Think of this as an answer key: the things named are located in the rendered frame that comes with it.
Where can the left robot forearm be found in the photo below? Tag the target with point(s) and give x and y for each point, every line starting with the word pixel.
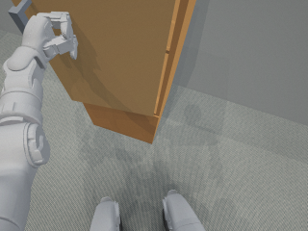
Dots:
pixel 22 93

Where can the handle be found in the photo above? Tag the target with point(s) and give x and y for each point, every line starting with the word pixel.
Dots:
pixel 18 14

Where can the cupboard door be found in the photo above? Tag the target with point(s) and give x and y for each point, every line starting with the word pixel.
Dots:
pixel 121 50

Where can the robot left upper arm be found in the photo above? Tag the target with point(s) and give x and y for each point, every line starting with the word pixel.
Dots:
pixel 23 149

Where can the robot thigh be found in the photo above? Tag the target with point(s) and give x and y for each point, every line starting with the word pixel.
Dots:
pixel 106 217
pixel 181 215

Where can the left robot hand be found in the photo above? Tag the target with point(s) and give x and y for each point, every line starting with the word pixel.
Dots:
pixel 39 35

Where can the right robot thigh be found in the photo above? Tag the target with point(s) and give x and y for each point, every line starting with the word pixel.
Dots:
pixel 181 215

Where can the left robot thigh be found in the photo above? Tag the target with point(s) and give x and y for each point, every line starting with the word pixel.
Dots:
pixel 106 217

